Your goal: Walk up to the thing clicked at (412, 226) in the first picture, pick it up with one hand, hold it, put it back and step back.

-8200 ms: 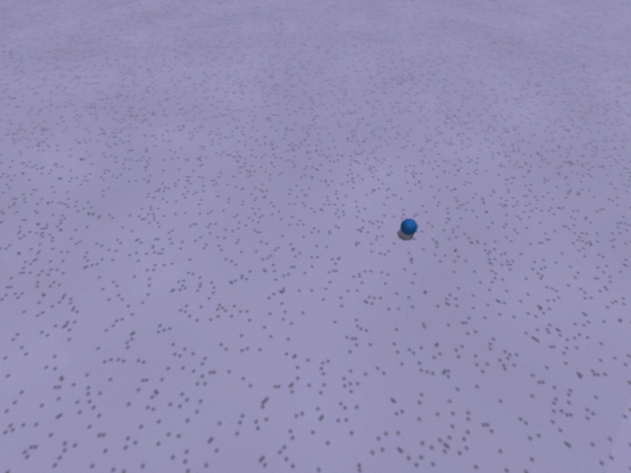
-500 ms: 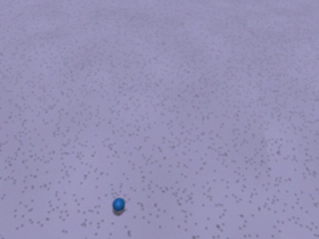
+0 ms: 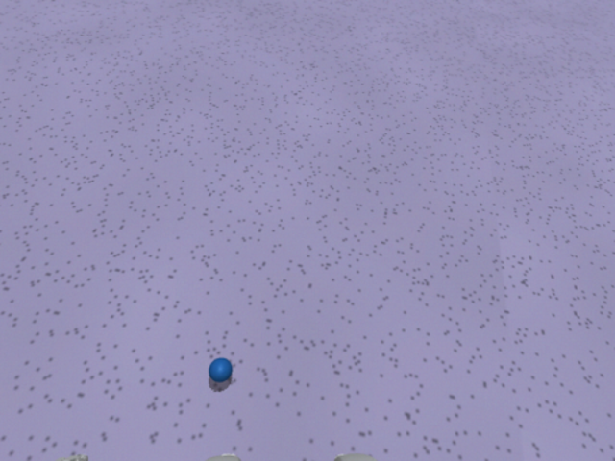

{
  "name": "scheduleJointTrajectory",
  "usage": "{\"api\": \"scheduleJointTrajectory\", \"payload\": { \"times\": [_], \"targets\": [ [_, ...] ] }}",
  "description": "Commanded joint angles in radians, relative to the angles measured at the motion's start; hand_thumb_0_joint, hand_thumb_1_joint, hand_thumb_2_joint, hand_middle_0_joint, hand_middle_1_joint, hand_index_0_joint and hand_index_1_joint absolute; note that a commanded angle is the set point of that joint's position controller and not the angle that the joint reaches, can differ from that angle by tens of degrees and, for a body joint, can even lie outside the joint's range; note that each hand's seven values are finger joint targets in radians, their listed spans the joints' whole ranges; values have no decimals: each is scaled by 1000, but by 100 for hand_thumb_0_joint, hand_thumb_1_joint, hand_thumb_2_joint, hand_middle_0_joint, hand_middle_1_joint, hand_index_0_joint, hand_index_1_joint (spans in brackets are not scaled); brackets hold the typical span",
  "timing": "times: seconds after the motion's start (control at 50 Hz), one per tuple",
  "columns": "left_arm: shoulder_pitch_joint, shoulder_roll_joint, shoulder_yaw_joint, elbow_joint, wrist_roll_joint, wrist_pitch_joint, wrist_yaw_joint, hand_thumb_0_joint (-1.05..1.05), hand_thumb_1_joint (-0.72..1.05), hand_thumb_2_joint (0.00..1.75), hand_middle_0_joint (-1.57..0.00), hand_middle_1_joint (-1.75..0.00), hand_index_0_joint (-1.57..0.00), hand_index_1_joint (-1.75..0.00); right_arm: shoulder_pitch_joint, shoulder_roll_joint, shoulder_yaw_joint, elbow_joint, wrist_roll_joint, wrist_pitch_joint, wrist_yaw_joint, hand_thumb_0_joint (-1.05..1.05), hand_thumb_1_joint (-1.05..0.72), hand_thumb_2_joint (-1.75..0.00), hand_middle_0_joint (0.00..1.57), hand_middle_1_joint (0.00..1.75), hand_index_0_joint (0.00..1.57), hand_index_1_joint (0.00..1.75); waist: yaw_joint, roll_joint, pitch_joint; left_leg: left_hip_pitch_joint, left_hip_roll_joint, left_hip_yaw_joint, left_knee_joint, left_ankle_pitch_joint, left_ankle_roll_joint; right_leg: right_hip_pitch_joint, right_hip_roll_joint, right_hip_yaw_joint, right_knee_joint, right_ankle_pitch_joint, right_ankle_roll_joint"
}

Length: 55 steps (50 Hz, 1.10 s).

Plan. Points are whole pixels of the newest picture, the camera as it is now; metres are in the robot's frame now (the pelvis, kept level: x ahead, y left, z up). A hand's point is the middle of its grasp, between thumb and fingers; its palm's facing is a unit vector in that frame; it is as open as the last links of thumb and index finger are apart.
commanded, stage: walk up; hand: left
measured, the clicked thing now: (220, 370) +0.43 +0.20 -0.73
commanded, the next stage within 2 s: none
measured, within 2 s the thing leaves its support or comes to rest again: neither
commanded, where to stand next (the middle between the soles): +0.04 -0.03 m, yaw -2 degrees
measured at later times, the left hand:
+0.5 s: hand out of the picture +0.11 +0.23 -0.14, palm faces -0.01 -0.95 -0.32, open 7.4 cm
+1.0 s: hand out of the picture +0.09 +0.26 -0.14, palm faces -0.05 -0.94 -0.33, open 7.4 cm
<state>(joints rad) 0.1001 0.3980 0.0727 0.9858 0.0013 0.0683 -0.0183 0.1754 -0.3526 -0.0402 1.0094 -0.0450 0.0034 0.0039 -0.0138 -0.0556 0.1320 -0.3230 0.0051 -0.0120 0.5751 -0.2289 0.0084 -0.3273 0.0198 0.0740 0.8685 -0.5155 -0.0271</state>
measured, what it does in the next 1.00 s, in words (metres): steps on the spot: right foot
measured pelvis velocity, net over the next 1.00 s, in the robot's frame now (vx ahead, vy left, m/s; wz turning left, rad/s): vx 0.01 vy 0.00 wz -0.05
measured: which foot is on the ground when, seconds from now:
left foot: down 0.00-1.00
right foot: up 0.00-0.08, down 0.10-1.00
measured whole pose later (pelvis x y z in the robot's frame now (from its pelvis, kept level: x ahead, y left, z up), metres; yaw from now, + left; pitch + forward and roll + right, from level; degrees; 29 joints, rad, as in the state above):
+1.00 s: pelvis +0.01 +0.00 +0.02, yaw -3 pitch -2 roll +0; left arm 0.12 0.36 0.02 1.13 0.00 0.02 -0.01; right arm 0.09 -0.34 -0.01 1.11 -0.01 -0.02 0.01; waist 0.00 -0.02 0.07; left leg -0.16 0.01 0.01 0.33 -0.12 0.00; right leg -0.04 -0.02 0.06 0.31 -0.23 0.03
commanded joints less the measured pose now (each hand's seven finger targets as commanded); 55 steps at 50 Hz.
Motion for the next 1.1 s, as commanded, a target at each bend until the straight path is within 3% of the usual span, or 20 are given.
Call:
{"api": "scheduleJointTrajectory", "payload": {
  "times": [0.0, 0.02, 0.04, 0.06, 0.08, 0.1, 0.12, 0.14, 0.18, 0.2, 0.22, 0.24, 0.32, 0.52, 0.72, 0.92, 1.08],
  "targets": [
    [64, 151, 25, -48, 10, -39, 9, 0, 90, 90, -20, -30, -20, -30, -39, -285, -68, -110, 5, -35, -24, 0, -90, -90, 20, 30, 20, 30, 10, 242, -217, 216, 241, -254, -163, 205, 178, 24, -21, -29, -183, -27, 16],
    [82, 141, 22, -38, 11, -44, 14, 0, 90, 90, -20, -30, -20, -30, -40, -282, -66, -112, 9, -29, -24, 0, -90, -90, 20, 30, 20, 30, 20, 237, -212, 205, 237, -232, -130, 263, 171, 71, -17, -45, -290, 25, 12],
    [114, 129, 21, -17, 12, -51, 20, 0, 90, 90, -20, -30, -20, -30, -54, -271, -60, -114, 14, -22, -22, 0, -90, -90, 20, 30, 20, 30, 42, 219, -208, 180, 220, -191, -79, 324, 147, 142, -8, -62, -434, 128, 6],
    [130, 138, 22, -5, 20, -61, 27, 0, 90, 90, -20, -30, -20, -30, -58, -253, -53, -116, 24, -16, -21, 0, -90, -90, 20, 30, 20, 30, 54, 182, -208, 138, 198, -154, -23, 351, 110, 226, -30, -34, -559, 276, -8],
    [104, 192, 32, -15, 34, -76, 33, 0, 90, 90, -20, -30, -20, -30, -40, -207, -37, -123, 38, -14, -18, 0, -90, -90, 20, 30, 20, 30, 35, 61, -199, 59, 129, -110, 46, 283, 55, 279, -131, 130, -588, 408, -36],
    [18, 242, 30, -40, 26, -81, 30, 0, 90, 90, -20, -30, -20, -30, -70, -170, -28, -129, 48, -11, -17, 0, -90, -90, 20, 30, 20, 30, 13, -57, -153, 15, 13, -27, 20, -32, 2, 185, -248, 259, -570, 426, -110],
    [-53, 249, 23, -68, 24, -82, 22, 0, 90, 90, -20, -30, -20, -30, -51, -188, -36, -105, 44, -8, -19, 0, -90, -90, 20, 30, 20, 30, -12, -72, -148, 157, 26, -24, 39, -183, -8, 49, -288, 253, -539, 398, -153],
    [-79, 208, 10, -76, 19, -83, 18, 0, 90, 90, -20, -30, -20, -30, -39, -194, -37, -87, 40, -13, -15, 0, -90, -90, 20, 30, 20, 30, -29, -45, -128, 188, 31, -34, -19, -134, -5, 34, -254, 189, -526, 393, -126],
    [-47, 178, 0, -52, 8, -83, 20, 0, 90, 90, -20, -30, -20, -30, -83, -209, -35, -79, 40, -29, -11, 0, -90, -90, 20, 30, 20, 30, -5, -29, -128, 223, 68, -70, -128, 142, 13, 73, -164, 89, -506, 440, -42],
    [-26, 179, 1, -43, 7, -83, 18, 0, 90, 90, -20, -30, -20, -30, -79, -207, -30, -77, 38, -34, -10, 0, -90, -90, 20, 30, 20, 30, 3, -52, -160, 250, 86, -78, -135, 218, 29, 102, -143, 69, -507, 459, -23],
    [-6, 183, 3, -33, 5, -80, 16, 0, 90, 90, -20, -30, -20, -30, -88, -209, -26, -77, 37, -36, -10, 0, -90, -90, 20, 30, 20, 30, 17, -61, -159, 245, 94, -80, -129, 220, 34, 105, -133, 70, -531, 418, -16],
    [-2, 186, 5, -30, 4, -79, 17, 0, 90, 90, -20, -30, -20, -30, -88, -216, -24, -67, 38, -35, -10, 0, -90, -90, 20, 30, 20, 30, 16, -57, -146, 235, 92, -72, -126, 200, 33, 108, -137, 74, -558, 376, -17],
    [-27, 178, 3, -12, 2, -81, 20, 0, 90, 90, -20, -30, -20, -30, -101, -204, -16, -37, 37, -36, -10, 0, -90, -90, 20, 30, 20, 30, 11, -14, -120, 235, 92, -65, -176, 179, 13, 128, -142, 70, -589, 382, -18],
    [-27, 163, -5, 32, -3, -79, 17, 0, 90, 90, -20, -30, -20, -30, -135, -206, -8, -5, 37, -49, -14, 0, -90, -90, 20, 30, 20, 30, 26, 76, -170, 247, 123, -69, -248, 273, 16, 232, -131, 39, -584, 487, -7],
    [-43, 165, -16, 57, 2, -77, 16, 0, 90, 90, -20, -30, -20, -30, -146, -213, -15, 10, 33, -47, -13, 0, -90, -90, 20, 30, 20, 30, 15, 77, -166, 236, 127, -80, -287, 189, 20, 233, -125, 38, -602, 432, -2],
    [-22, 164, -21, 79, 1, -75, 18, 0, 90, 90, -20, -30, -20, -30, -141, -212, -18, 28, 34, -48, -13, 0, -90, -90, 20, 30, 20, 30, 14, 66, -188, 276, 131, -77, -287, 249, 25, 228, -125, 30, -602, 444, 4],
    [-15, 162, -23, 93, 2, -75, 19, 0, 90, 90, -20, -30, -20, -30, -147, -211, -17, 39, 38, -44, -11, 0, -90, -90, 20, 30, 20, 30, 10, 65, -157, 252, 126, -83, -303, 167, 21, 209, -124, 32, -612, 416, 5]
  ]
}}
